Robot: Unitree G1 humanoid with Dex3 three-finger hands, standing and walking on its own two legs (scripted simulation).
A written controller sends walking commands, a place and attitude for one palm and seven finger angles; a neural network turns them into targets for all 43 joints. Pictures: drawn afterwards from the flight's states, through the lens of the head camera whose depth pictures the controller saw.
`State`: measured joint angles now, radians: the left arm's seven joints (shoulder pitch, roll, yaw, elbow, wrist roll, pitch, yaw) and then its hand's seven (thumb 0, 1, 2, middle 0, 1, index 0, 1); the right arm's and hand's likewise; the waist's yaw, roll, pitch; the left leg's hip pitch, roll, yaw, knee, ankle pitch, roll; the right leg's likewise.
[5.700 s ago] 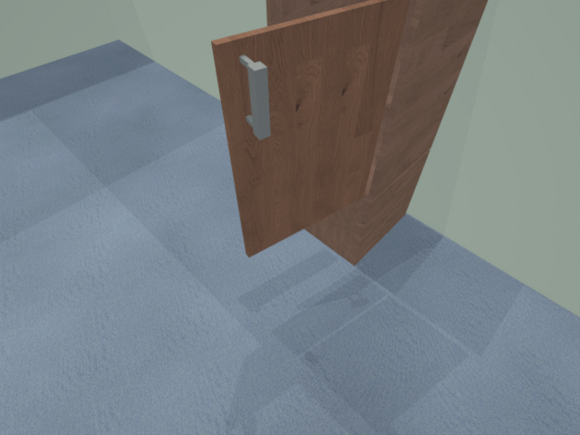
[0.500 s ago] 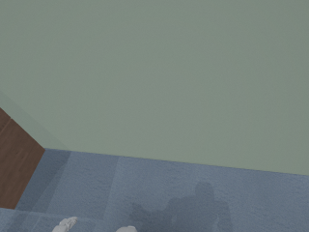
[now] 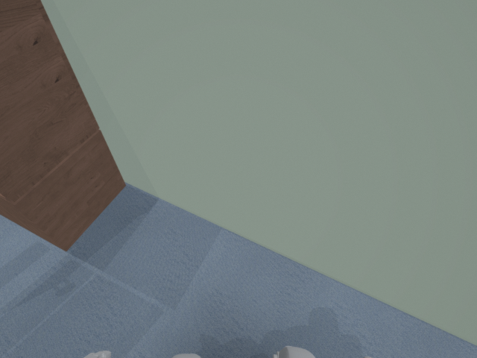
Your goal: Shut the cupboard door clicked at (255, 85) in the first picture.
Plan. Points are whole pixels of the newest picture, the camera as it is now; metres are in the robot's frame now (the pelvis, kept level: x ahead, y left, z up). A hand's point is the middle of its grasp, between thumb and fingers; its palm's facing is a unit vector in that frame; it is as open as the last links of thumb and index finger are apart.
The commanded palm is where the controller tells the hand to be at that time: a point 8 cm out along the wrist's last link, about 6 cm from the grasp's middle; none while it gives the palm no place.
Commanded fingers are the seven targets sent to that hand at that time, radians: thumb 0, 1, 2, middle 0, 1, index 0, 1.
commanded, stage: turn to face it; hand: left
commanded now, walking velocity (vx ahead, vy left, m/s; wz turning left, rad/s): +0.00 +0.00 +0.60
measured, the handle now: out of the picture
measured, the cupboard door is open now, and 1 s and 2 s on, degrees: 77 77 77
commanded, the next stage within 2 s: take the last steps up to it in 1.46 s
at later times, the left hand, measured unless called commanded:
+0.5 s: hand out of the picture -0.01 +0.19 -0.19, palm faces +0.34 -0.92 -0.20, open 7.4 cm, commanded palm none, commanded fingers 0.00 0.90 0.90 -0.20 -0.30 -0.20 -0.30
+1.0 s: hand out of the picture +0.00 +0.17 -0.15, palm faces +0.57 -0.78 -0.26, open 7.4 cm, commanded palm none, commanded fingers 0.00 0.90 0.90 -0.20 -0.30 -0.20 -0.30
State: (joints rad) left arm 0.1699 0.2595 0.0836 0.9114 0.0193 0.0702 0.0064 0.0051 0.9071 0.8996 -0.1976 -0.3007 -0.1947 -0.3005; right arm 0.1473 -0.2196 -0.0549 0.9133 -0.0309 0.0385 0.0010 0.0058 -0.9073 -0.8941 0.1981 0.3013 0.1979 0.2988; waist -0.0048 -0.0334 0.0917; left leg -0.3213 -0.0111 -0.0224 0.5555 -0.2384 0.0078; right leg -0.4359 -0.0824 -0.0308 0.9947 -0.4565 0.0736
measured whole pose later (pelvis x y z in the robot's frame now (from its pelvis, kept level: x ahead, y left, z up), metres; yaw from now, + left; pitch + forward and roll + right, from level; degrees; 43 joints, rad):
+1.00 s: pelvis +0.04 -0.04 +0.01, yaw +37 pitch +0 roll +2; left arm 0.20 0.19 0.04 0.89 0.02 0.01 0.02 0.00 0.90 0.90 -0.20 -0.30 -0.20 -0.30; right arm 0.16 -0.25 -0.09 0.95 -0.02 0.08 0.03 0.01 -0.91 -0.89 0.20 0.30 0.20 0.30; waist -0.03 0.00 0.10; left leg -0.48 0.00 0.02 1.05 -0.45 -0.07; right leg -0.19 -0.11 -0.14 0.50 -0.30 0.01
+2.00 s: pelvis +0.04 +0.06 +0.00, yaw +58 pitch +0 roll +1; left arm 0.39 0.19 0.07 1.08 0.03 -0.01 -0.01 0.00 0.91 0.90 -0.20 -0.30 -0.20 -0.30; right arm 0.14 -0.23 -0.06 0.99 -0.02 0.00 0.04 0.01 -0.91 -0.89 0.19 0.30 0.19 0.30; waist 0.04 -0.05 0.07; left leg -0.31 0.03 0.10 0.53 -0.24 0.00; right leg -0.13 -0.20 -0.16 0.57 -0.40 0.09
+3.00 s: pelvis +0.13 +0.43 +0.00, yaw +57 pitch +0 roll +1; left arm 0.34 0.18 0.06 1.12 0.02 0.00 0.01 0.00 0.91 0.90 -0.20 -0.30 -0.19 -0.30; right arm 0.14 -0.16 -0.02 0.99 -0.03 -0.06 -0.01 0.00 -0.91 -0.89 0.19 0.30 0.19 0.30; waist 0.04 -0.06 0.07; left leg -0.33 0.02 0.14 0.57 -0.23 0.04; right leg -0.34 -0.10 -0.05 1.07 -0.49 0.00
